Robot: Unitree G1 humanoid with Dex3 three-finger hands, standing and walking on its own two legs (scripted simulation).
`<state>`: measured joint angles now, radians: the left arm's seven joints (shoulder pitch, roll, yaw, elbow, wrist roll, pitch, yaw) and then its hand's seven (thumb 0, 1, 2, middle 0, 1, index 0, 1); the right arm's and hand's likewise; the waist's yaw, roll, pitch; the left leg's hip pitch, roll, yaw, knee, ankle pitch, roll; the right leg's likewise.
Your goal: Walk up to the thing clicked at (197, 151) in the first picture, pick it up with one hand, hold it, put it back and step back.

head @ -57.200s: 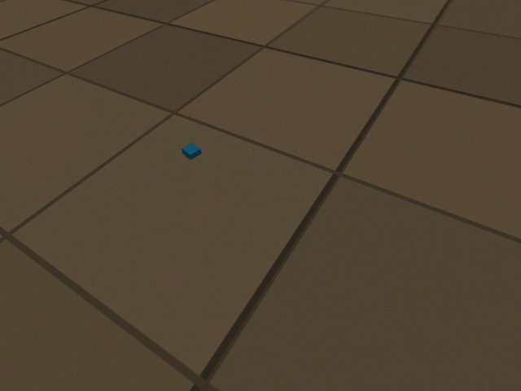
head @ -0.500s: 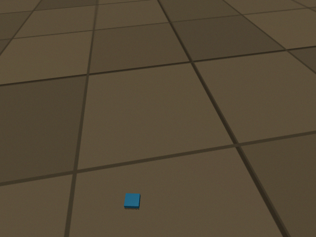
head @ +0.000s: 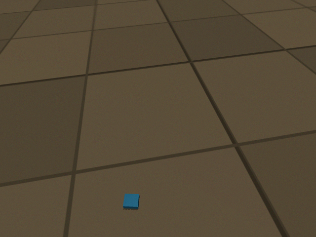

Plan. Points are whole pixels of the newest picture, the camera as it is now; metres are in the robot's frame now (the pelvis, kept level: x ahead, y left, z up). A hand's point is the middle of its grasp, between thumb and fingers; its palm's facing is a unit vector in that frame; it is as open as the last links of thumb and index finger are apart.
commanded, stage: stand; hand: left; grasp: from above
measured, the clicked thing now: (131, 201) +0.50 +0.21 -0.76
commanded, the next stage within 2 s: rise first in 0.26 s
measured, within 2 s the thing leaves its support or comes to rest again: neither
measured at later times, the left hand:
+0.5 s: hand out of the picture +0.11 +0.25 -0.16, palm faces +0.03 -0.94 -0.34, open 7.7 cm
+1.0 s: hand out of the picture +0.15 +0.25 -0.21, palm faces -0.11 -0.90 -0.42, open 11.5 cm
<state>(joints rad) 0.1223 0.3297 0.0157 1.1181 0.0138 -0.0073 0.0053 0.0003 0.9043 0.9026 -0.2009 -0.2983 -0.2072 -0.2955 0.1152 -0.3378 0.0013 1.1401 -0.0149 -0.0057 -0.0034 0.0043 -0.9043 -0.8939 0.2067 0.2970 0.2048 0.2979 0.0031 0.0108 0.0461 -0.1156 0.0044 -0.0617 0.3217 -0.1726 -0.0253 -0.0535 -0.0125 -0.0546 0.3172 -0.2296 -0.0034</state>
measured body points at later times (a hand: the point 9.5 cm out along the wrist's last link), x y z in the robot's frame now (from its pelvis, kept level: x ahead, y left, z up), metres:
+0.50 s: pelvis -0.01 +0.00 -0.01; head +0.03 +0.00 +0.44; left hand +0.11 +0.29 -0.13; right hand +0.08 -0.28 -0.14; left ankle +0.00 +0.14 -0.75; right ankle -0.03 -0.11 -0.75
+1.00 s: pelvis -0.01 +0.02 -0.07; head +0.07 +0.03 +0.38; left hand +0.16 +0.30 -0.18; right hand +0.12 -0.25 -0.16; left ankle +0.00 +0.14 -0.75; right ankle -0.03 -0.11 -0.75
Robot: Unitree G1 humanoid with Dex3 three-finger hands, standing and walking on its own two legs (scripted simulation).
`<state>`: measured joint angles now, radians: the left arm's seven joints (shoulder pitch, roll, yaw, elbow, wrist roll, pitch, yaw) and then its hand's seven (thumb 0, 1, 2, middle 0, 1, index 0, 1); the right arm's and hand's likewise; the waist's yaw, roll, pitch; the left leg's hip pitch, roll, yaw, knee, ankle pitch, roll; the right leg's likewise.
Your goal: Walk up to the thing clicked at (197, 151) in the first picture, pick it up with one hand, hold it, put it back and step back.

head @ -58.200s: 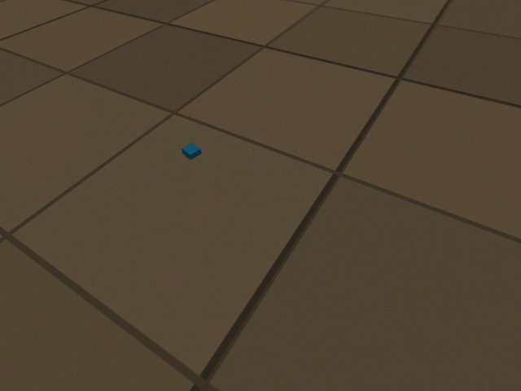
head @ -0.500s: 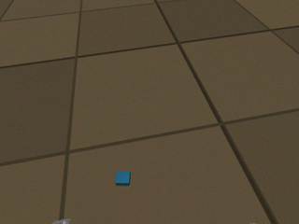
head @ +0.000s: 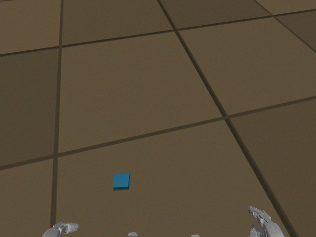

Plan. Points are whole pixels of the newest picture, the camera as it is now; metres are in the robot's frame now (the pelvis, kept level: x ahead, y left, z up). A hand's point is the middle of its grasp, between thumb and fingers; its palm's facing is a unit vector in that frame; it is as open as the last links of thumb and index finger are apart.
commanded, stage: rise first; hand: left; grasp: from above
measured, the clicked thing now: (121, 181) +0.49 +0.22 -0.70
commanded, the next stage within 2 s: none
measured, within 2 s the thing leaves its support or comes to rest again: neither
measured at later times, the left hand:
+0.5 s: hand out of the picture +0.12 +0.24 -0.18, palm faces -0.16 -0.85 -0.50, open 11.6 cm
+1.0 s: hand (91, 220) +0.24 +0.27 -0.36, palm faces -0.44 -0.44 -0.78, open 11.6 cm
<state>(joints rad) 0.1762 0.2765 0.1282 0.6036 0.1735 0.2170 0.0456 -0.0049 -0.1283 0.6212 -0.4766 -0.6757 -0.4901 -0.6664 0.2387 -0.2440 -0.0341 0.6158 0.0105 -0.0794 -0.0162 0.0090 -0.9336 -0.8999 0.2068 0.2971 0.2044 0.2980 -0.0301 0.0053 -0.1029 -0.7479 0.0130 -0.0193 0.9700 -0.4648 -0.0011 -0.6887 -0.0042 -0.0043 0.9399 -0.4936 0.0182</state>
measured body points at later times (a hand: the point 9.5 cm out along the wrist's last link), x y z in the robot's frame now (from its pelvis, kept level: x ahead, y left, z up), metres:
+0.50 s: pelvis -0.02 +0.00 -0.05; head +0.09 +0.01 +0.39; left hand +0.12 +0.29 -0.15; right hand +0.16 -0.24 -0.14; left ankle +0.00 +0.12 -0.68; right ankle -0.02 -0.13 -0.68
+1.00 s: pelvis -0.07 -0.01 -0.22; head +0.12 +0.00 +0.18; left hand +0.26 +0.29 -0.32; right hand +0.10 -0.28 -0.35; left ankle +0.00 +0.12 -0.68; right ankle -0.02 -0.13 -0.68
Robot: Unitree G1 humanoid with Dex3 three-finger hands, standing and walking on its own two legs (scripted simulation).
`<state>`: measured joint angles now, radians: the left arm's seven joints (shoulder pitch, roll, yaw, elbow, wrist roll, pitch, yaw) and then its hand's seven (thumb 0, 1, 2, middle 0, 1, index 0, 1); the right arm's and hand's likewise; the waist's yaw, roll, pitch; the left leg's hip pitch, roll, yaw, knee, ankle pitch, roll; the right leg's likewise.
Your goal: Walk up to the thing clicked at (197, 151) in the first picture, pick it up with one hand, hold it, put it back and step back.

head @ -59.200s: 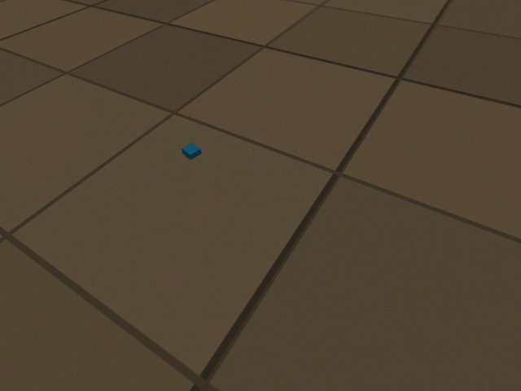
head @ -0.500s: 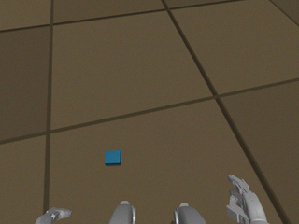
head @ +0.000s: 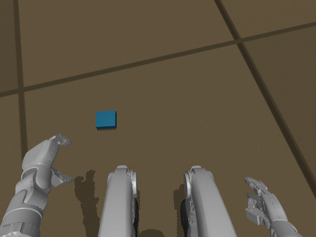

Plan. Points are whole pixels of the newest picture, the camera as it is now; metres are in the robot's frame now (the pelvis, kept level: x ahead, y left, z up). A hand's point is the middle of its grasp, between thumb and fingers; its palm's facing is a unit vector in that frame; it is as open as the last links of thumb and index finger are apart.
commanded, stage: rise first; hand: left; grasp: from above
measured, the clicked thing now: (106, 119) +0.56 +0.26 -0.48
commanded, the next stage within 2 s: none
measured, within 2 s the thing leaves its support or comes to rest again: neither
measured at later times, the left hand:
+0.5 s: hand (75, 136) +0.42 +0.31 -0.27, palm faces -0.46 -0.07 -0.88, open 12.2 cm
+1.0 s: hand (82, 128) +0.46 +0.31 -0.32, palm faces -0.46 -0.01 -0.89, open 12.7 cm
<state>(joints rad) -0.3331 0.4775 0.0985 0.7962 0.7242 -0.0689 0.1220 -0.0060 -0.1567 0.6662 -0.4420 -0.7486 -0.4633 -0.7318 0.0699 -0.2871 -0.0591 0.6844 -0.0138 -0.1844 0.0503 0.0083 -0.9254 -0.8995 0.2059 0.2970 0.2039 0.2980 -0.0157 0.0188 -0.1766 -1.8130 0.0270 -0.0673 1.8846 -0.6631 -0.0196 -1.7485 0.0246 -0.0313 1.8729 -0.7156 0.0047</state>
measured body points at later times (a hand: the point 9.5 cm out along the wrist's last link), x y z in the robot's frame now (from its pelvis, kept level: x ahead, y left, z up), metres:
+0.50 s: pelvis -0.03 +0.01 -0.12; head +0.20 +0.06 +0.26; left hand +0.44 +0.31 -0.22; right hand +0.01 -0.27 -0.24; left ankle +0.07 +0.13 -0.46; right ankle +0.06 -0.12 -0.46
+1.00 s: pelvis -0.02 +0.01 -0.16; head +0.23 +0.08 +0.21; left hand +0.48 +0.31 -0.27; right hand +0.02 -0.27 -0.25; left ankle +0.07 +0.13 -0.46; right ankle +0.06 -0.12 -0.46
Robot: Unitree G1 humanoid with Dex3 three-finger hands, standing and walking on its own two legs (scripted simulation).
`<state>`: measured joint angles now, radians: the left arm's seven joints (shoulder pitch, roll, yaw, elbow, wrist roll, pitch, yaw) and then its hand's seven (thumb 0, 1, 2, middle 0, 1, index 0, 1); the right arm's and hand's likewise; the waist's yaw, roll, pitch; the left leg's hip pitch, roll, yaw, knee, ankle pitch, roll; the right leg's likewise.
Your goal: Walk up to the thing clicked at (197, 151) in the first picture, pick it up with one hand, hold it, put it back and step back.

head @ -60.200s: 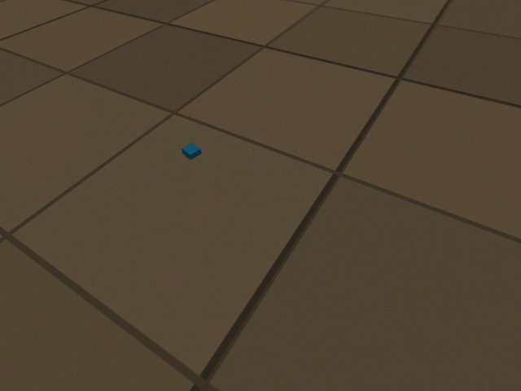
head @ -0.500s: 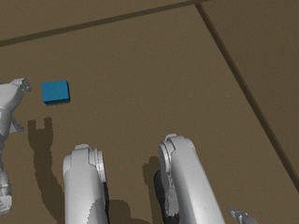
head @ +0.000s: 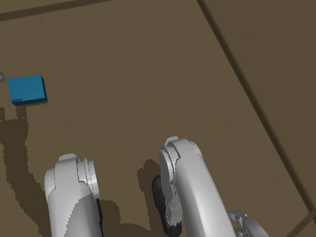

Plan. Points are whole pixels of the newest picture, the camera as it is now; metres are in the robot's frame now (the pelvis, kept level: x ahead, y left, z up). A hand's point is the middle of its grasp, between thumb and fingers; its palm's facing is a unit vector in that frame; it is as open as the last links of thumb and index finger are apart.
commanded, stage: rise first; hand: left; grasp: from above
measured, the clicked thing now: (28, 90) +0.54 +0.32 -0.32
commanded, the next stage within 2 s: approach in 1.76 s
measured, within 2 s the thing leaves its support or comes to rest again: neither
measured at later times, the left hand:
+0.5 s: hand out of the picture +0.46 +0.35 -0.18, palm faces -0.47 -0.08 -0.88, open 13.1 cm
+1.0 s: hand out of the picture +0.47 +0.35 -0.19, palm faces -0.46 -0.08 -0.88, open 13.0 cm
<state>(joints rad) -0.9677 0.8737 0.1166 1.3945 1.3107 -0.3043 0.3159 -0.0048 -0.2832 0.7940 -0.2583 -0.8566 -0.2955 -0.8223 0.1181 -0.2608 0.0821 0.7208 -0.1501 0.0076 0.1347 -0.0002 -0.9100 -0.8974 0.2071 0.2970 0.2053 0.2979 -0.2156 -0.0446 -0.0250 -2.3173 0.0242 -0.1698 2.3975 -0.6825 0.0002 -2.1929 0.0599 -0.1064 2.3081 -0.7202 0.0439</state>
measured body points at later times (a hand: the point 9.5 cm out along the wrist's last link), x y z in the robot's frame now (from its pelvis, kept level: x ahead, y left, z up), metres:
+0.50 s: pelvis +0.00 +0.00 -0.01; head +0.26 +0.09 +0.34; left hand +0.49 +0.35 -0.13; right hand +0.06 -0.27 -0.11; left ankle +0.07 +0.13 -0.30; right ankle +0.09 -0.12 -0.30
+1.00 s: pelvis +0.00 +0.00 -0.02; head +0.26 +0.11 +0.34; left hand +0.49 +0.35 -0.14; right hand +0.06 -0.26 -0.10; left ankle +0.07 +0.13 -0.30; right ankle +0.09 -0.12 -0.30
